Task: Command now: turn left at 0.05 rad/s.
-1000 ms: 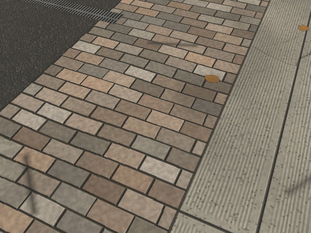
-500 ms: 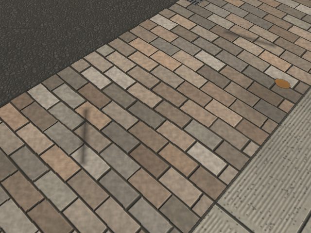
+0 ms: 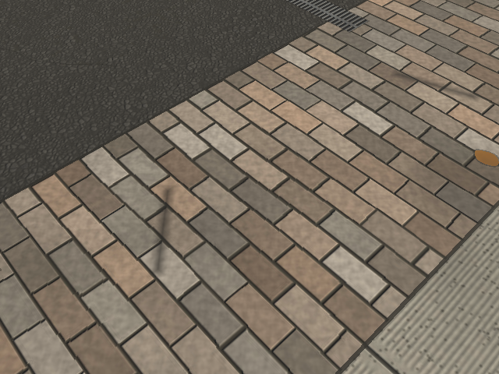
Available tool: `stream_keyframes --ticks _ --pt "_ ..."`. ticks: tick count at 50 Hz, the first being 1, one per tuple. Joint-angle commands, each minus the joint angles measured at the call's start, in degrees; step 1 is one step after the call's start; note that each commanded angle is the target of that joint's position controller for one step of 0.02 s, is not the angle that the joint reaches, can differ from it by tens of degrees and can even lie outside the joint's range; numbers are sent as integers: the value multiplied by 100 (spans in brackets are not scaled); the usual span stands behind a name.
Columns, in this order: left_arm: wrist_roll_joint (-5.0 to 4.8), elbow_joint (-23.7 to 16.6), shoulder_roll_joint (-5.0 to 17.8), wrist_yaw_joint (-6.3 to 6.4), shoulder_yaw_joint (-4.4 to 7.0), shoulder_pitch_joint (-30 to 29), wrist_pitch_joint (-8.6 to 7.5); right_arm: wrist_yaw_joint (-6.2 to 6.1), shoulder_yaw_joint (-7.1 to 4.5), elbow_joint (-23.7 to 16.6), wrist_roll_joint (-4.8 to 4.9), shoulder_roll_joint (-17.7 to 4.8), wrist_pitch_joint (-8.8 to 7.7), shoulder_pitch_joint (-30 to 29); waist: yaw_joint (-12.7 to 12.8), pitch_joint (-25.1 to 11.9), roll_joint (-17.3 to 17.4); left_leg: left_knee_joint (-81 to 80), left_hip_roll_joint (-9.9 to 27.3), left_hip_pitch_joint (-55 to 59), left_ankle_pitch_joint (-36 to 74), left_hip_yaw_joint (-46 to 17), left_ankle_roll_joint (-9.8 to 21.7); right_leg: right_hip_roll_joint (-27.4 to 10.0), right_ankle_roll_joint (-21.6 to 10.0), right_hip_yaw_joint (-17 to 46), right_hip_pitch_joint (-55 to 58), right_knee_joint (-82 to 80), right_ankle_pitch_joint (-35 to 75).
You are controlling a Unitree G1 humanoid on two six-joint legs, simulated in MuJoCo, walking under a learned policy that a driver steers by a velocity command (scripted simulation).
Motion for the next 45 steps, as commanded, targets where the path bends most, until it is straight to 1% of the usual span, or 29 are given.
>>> stream_keyframes --ticks 1,2,3,4,6,10,17,26,36,37,38,39,40,41,42,43,44,45 --pt "-2 -36 759 30 199 53 -35 16 -43 -61 -2 -537 -183 -86 51 -181 255 -441 662 -340 1016 -570 222 -547 -126 581 448 -497 664" --pt "-2 31 754 22 198 79 -31 -6 -40 33 -12 -576 -186 -29 57 -174 288 -495 611 -364 946 -548 209 -591 -144 593 510 -474 806" --pt "8 99 769 13 213 91 -21 -33 -24 114 2 -568 -196 39 43 -115 291 -516 596 -373 966 -536 204 -610 -163 599 485 -448 919" --pt "10 166 715 8 196 138 -27 -45 -20 197 9 -575 -201 84 55 -141 307 -529 592 -329 942 -527 211 -634 -162 607 467 -470 923" --pt "-2 324 663 13 179 174 -27 -54 11 299 6 -507 -202 93 54 -78 219 -557 600 -328 821 -530 232 -615 -131 596 393 -523 768" --pt "3 582 610 23 156 211 -11 -67 45 477 4 -484 -207 111 46 36 104 -618 606 -419 574 -548 273 -593 -75 595 321 -593 582" --pt "0 938 525 44 105 357 -22 -73 95 714 9 -383 -229 200 38 30 6 -623 587 -430 536 -517 307 -610 -42 597 280 -599 573" --pt "0 1233 383 77 55 554 -29 -87 144 914 12 -216 -242 384 41 37 8 -577 554 -465 610 -459 314 -629 -37 591 239 -549 609" --pt "-2 1414 224 106 32 695 -34 -108 167 1032 10 -64 -254 609 38 65 -3 -507 537 -495 713 -415 310 -634 -44 580 211 -492 676" --pt "5 1436 184 104 23 734 -30 -107 174 1053 1 -36 -253 679 27 -53 10 -581 500 -468 213 -415 328 -578 -51 552 252 -510 244" --pt "17 1424 214 101 43 718 -18 -107 140 1054 -9 -107 -239 715 14 11 63 -617 446 -548 -478 -447 382 -459 -77 480 158 -404 -330" --pt "29 1381 258 91 75 695 -3 -104 79 1036 -11 -239 -211 762 -12 87 184 -613 412 -648 -1423 -535 503 -282 -145 349 -36 -147 -1088" --pt "61 1318 259 67 95 639 9 -92 28 1004 -18 -330 -180 822 -61 266 332 -695 491 -769 -2330 -771 662 -137 -210 257 -403 121 -1764" --pt "96 1220 215 36 98 491 6 -82 -10 996 -21 -369 -163 988 -164 523 447 -887 695 -783 -2993 -1139 840 -31 -236 180 -905 451 -2044" --pt "130 1107 48 1 69 353 -28 -83 -55 1032 -22 -433 -166 1216 -259 680 711 -1175 1051 -658 -3412 -1660 1053 72 -213 -57 -1300 950 -1859" --pt "180 1010 -63 -30 45 275 -88 -88 -106 1049 -32 -492 -184 1307 -274 828 885 -1386 1460 -556 -3454 -2106 1266 -16 -197 -296 -1584 1398 -1433" --pt "190 904 -18 -50 60 142 -160 -79 -131 1028 -45 -462 -221 1327 -299 901 824 -1499 1673 -572 -3183 -2311 1396 -193 -204 -286 -1735 1668 -1234" --pt "170 821 53 -76 90 91 -232 -63 -157 994 -72 -478 -266 1295 -264 873 735 -1490 1709 -486 -2812 -2287 1431 -277 -219 -249 -1824 1767 -1313"
Keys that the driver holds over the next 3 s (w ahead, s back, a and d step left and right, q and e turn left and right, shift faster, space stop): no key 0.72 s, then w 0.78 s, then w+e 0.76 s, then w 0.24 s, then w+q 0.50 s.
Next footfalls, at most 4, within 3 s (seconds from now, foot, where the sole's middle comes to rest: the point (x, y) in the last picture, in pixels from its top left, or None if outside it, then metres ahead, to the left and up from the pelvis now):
1.46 left None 0.44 0.03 -0.78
2.00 right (310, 301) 0.71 -0.13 -0.78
2.54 left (300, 204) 1.07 -0.13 -0.78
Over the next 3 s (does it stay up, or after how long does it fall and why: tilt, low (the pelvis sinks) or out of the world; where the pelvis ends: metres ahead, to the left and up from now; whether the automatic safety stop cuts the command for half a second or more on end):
stays up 1.09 -0.24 0.00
